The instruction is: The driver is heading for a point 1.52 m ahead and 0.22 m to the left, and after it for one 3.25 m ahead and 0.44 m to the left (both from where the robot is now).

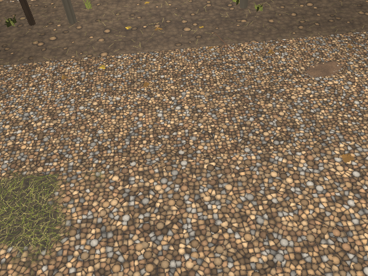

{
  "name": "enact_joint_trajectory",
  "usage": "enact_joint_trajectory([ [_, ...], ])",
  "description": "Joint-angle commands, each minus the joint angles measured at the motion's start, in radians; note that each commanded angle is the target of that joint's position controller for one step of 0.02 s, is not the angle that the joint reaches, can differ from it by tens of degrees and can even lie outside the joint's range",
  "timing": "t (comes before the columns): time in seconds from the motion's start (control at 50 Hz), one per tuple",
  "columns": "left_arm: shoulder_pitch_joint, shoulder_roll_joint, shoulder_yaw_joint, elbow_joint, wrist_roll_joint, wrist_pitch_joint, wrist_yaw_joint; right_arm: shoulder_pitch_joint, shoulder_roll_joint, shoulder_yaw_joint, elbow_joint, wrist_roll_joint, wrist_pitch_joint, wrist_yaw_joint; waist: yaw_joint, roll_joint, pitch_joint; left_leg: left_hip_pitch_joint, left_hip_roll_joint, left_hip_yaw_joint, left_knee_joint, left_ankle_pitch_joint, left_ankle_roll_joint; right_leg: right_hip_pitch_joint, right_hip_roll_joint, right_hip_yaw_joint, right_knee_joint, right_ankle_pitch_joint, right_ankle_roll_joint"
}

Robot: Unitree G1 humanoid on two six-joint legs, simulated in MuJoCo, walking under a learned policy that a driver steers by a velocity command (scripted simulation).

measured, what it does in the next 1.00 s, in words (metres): goes down, turning left: left foot, then right foot 0.18 m lower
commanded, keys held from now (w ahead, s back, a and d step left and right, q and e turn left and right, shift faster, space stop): w+q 0.46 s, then w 0.12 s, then no key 0.42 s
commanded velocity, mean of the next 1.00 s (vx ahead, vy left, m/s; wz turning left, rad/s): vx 0.37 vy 0.00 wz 0.36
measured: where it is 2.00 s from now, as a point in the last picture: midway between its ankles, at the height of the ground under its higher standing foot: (182, 209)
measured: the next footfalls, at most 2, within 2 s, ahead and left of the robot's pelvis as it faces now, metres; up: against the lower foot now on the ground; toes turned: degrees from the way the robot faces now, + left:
left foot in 0.22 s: +0.24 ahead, +0.11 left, +0.00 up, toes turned +7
right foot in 0.84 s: +0.65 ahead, -0.03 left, -0.18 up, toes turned +24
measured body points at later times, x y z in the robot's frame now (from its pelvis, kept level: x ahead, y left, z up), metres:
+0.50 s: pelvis +0.24 +0.04 +0.00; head +0.26 +0.06 +0.45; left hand +0.35 +0.35 -0.08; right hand +0.38 -0.19 -0.11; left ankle +0.21 +0.10 -0.74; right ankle +0.39 -0.12 -0.67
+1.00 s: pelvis +0.53 +0.00 -0.18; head +0.56 -0.01 +0.27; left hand +0.51 +0.24 -0.32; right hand +0.64 -0.20 -0.34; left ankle +0.38 +0.13 -0.66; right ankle +0.61 -0.04 -0.91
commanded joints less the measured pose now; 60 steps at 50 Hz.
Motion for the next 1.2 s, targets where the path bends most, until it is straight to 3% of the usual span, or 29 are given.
enact_joint_trajectory([
  [0.02, 0.001, 0.153, 0.026, -0.029, 0.004, -0.003, 0.028, -0.127, 0.020, 0.018, -0.117, -0.009, -0.004, 0.000, 0.002, -0.109, 0.111, -0.091, 0.017, 0.043, -0.198, 0.142, -0.006, -0.016, -0.224, 0.082, -0.163, 0.685, -0.022],
  [0.12, 0.004, 0.201, 0.035, -0.007, -0.006, 0.004, 0.053, -0.261, 0.012, 0.020, -0.212, -0.014, -0.008, 0.031, 0.017, -0.127, 0.107, 0.059, -0.003, 0.183, -0.351, 0.160, 0.011, -0.032, -0.231, -0.035, -0.131, 0.792, -0.002],
  [0.2, -0.095, 0.257, 0.052, -0.038, -0.018, 0.014, 0.052, 0.027, -0.089, -0.031, -0.174, -0.013, 0.004, 0.035, -0.170, -0.157, -0.045, 0.429, -0.083, 0.212, -0.317, -0.051, 0.117, -0.056, -0.267, -0.060, 0.293, 1.283, -0.028],
  [0.22, -0.142, 0.259, 0.050, -0.052, -0.026, 0.009, 0.046, 0.203, -0.145, -0.059, -0.133, -0.013, 0.007, 0.024, -0.275, -0.091, -0.105, 0.679, -0.059, 0.119, -0.471, 0.030, 0.166, -0.206, -0.214, -0.073, 0.601, 1.070, -0.005],
  [0.24, -0.049, 0.126, 0.019, -0.055, 0.031, -0.007, 0.023, 0.184, -0.201, -0.055, -0.114, 0.005, 0.003, 0.010, -0.149, 0.204, -0.125, 0.856, 0.140, -0.224, -0.491, 0.166, 0.264, -0.501, -0.031, -0.040, 1.008, -0.163, 0.025],
  [0.26, 0.033, 0.107, 0.003, -0.099, -0.007, -0.051, -0.012, 0.158, -0.208, -0.041, -0.164, -0.021, -0.025, 0.023, -0.100, 0.261, -0.312, 1.000, 0.311, -0.729, -0.676, -0.075, 0.470, -0.708, 0.041, 0.226, 1.169, -0.265, 0.023],
  [0.28, -0.101, 0.216, 0.035, -0.123, -0.047, -0.070, -0.018, 0.150, -0.130, -0.035, -0.156, -0.027, -0.033, 0.025, -0.153, 0.109, -0.179, 0.898, 0.278, -0.658, -0.766, -0.142, 0.421, -0.791, 0.001, 0.255, 1.104, -0.139, 0.012],
  [0.32, -0.173, 0.225, 0.039, -0.167, -0.025, -0.053, 0.009, -0.018, -0.105, -0.019, -0.184, -0.013, -0.048, 0.029, -0.048, -0.077, -0.019, 0.591, 0.215, -0.446, -0.789, 0.051, 0.332, -0.677, -0.073, 0.225, 0.953, 0.006, 0.035],
  [0.38, -0.143, 0.223, 0.050, -0.195, -0.001, -0.008, 0.025, -0.053, -0.076, -0.004, -0.189, -0.014, -0.063, 0.024, 0.013, -0.062, -0.015, 0.420, 0.144, -0.309, -0.805, 0.197, 0.291, -0.532, -0.129, 0.226, 0.761, 0.058, 0.069],
  [0.42, -0.250, 0.201, 0.040, -0.249, 0.017, -0.002, 0.029, -0.011, -0.095, -0.007, -0.174, -0.009, -0.057, 0.003, -0.011, -0.058, 0.002, 0.369, 0.107, -0.242, -0.801, 0.278, 0.268, -0.532, -0.124, 0.193, 0.590, 0.120, 0.083],
  [0.44, -0.273, 0.145, 0.023, -0.256, 0.033, 0.003, 0.021, 0.013, -0.118, -0.017, -0.161, -0.015, -0.044, -0.007, -0.015, -0.042, -0.027, 0.350, 0.082, -0.197, -0.752, 0.376, 0.259, -0.498, -0.103, 0.163, 0.560, 0.199, 0.095],
  [0.48, -0.210, 0.150, 0.020, -0.225, 0.024, 0.002, -0.010, 0.048, -0.138, -0.023, -0.160, -0.037, -0.022, -0.018, -0.024, -0.005, -0.098, 0.361, 0.079, -0.182, -0.671, 0.431, 0.247, -0.462, -0.085, 0.159, 0.611, 0.420, 0.081],
  [0.54, -0.375, 0.240, 0.049, -0.290, -0.029, -0.021, -0.038, 0.240, -0.118, -0.010, -0.094, -0.011, -0.041, -0.032, -0.100, 0.039, -0.007, 0.659, 0.147, -0.381, -0.656, 0.034, 0.260, -0.905, -0.135, 0.278, 0.546, 0.394, 0.039],
  [0.6, -0.543, 0.202, 0.027, -0.352, 0.018, -0.048, -0.059, 0.253, -0.097, 0.005, -0.076, -0.008, -0.049, -0.069, -0.130, 0.043, 0.085, 0.522, 0.091, -0.309, -0.599, -0.099, 0.228, -0.833, -0.102, 0.240, 0.280, 0.653, 0.031],
  [0.68, -0.481, 0.145, 0.005, -0.343, 0.033, -0.053, -0.086, 0.196, -0.111, 0.014, -0.077, -0.017, -0.032, -0.074, -0.115, 0.038, 0.046, 0.268, 0.022, -0.219, -0.440, -0.039, 0.163, -0.501, -0.021, 0.168, 0.207, 0.881, 0.001],
  [0.76, -0.468, 0.127, -0.007, -0.363, 0.009, -0.041, -0.092, 0.241, -0.073, 0.023, -0.057, 0.005, 0.003, -0.098, -0.130, 0.037, 0.044, 0.401, 0.001, -0.238, -0.233, -0.078, 0.106, -0.438, -0.056, 0.220, 0.000, 0.909, 0.037],
  [0.82, -0.160, 0.167, 0.023, -0.236, -0.004, -0.025, -0.062, 0.233, -0.043, 0.034, -0.028, 0.008, 0.016, -0.102, -0.028, 0.005, 0.004, 0.450, -0.042, -0.151, 0.127, -0.078, 0.046, -0.188, -0.137, 0.190, -0.284, 1.172, 0.046],
  [0.84, 0.038, 0.196, 0.039, -0.157, -0.003, -0.017, -0.061, 0.252, -0.025, 0.040, 0.000, -0.004, 0.008, -0.076, 0.042, -0.027, -0.074, 0.296, -0.078, -0.088, 0.337, -0.212, 0.000, 0.108, -0.168, 0.170, -0.188, 1.221, 0.040],
  [0.86, 0.222, 0.216, 0.031, -0.101, 0.009, -0.008, -0.068, 0.316, 0.042, 0.047, 0.035, 0.002, -0.005, -0.054, 0.096, -0.172, -0.196, 0.001, -0.191, -0.053, 0.791, -0.821, -0.056, 0.450, -0.305, 0.300, 0.042, 1.581, -0.012],
  [0.88, 0.181, 0.268, 0.029, -0.061, 0.010, -0.012, -0.080, 0.487, 0.027, 0.055, 0.040, 0.029, -0.010, -0.039, -0.019, -0.366, -0.285, -0.268, -0.183, -0.125, 1.074, -0.871, -0.098, 0.673, -0.399, 0.374, 0.317, 1.930, -0.089],
  [0.9, 0.097, 0.243, 0.019, -0.082, -0.006, 0.009, -0.082, 0.504, -0.016, 0.063, 0.022, 0.031, -0.017, -0.031, -0.031, -0.371, -0.398, -0.346, -0.096, -0.154, 1.102, -0.795, -0.119, 0.672, -0.424, 0.433, 0.326, 1.787, -0.153],
  [0.92, 0.025, 0.177, -0.004, -0.098, -0.004, 0.024, -0.074, 0.398, -0.031, 0.065, 0.004, 0.023, -0.014, -0.036, -0.013, -0.223, -0.370, -0.347, -0.049, -0.134, 1.056, -0.729, -0.129, 0.522, -0.404, 0.431, 0.255, 1.483, -0.188],
  [0.94, -0.112, 0.235, 0.001, -0.077, -0.017, 0.039, -0.053, 0.336, -0.012, 0.075, -0.060, 0.037, 0.001, -0.048, -0.115, -0.195, -0.372, -0.301, 0.039, -0.053, 0.997, -0.565, -0.132, 0.330, -0.460, 0.619, 0.090, 0.826, -0.266],
  [0.96, -0.236, 0.149, -0.026, -0.152, -0.002, 0.045, -0.038, 0.220, -0.064, 0.057, -0.042, 0.022, 0.037, -0.072, -0.096, 0.022, -0.215, -0.188, 0.062, -0.037, 0.862, -0.422, -0.118, -0.010, -0.439, 0.601, -0.029, 0.555, -0.255],
  [1.0, -0.269, 0.158, -0.045, -0.136, 0.031, 0.034, -0.032, 0.157, -0.025, 0.062, -0.059, -0.017, 0.080, -0.099, -0.111, -0.053, -0.078, -0.047, 0.058, 0.000, 0.823, -0.385, -0.097, -0.324, -0.351, 0.507, -0.087, 0.559, -0.186],
  [1.02, -0.256, 0.180, -0.039, -0.143, 0.024, 0.028, -0.026, 0.161, -0.071, 0.037, -0.051, -0.023, 0.063, -0.105, -0.109, -0.069, -0.028, -0.021, 0.046, -0.037, 0.623, -0.176, -0.090, -0.379, -0.256, 0.406, -0.082, 0.572, -0.162],
  [1.08, -0.124, 0.125, -0.048, -0.087, 0.016, 0.021, 0.022, 0.127, -0.002, 0.035, -0.040, -0.054, 0.013, -0.103, -0.080, -0.134, -0.059, -0.004, 0.063, -0.019, 0.173, 0.055, -0.128, -0.244, -0.165, 0.258, -0.032, 0.831, -0.110],
  [1.14, -0.076, 0.103, -0.043, -0.075, -0.008, 0.064, 0.049, 0.006, 0.078, 0.053, -0.059, -0.031, 0.027, -0.088, -0.020, -0.192, -0.093, 0.155, 0.050, 0.020, -0.306, 0.062, -0.144, -0.142, -0.133, 0.257, -0.052, 0.632, -0.026],
  [1.2, -0.096, 0.146, -0.020, -0.090, 0.005, 0.075, 0.033, 0.020, 0.021, 0.028, -0.034, -0.023, 0.061, -0.075, -0.022, -0.178, -0.022, 0.285, 0.049, 0.017, -0.400, -0.025, -0.119, -0.261, -0.183, 0.370, -0.167, 0.105, -0.046],
])
Keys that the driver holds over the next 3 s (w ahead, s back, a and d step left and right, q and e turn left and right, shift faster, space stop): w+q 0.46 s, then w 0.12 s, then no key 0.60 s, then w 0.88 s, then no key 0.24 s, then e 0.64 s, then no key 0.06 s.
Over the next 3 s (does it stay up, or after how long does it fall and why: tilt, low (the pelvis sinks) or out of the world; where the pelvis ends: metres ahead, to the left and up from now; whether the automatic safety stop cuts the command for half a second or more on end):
stays up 1.03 0.11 -0.17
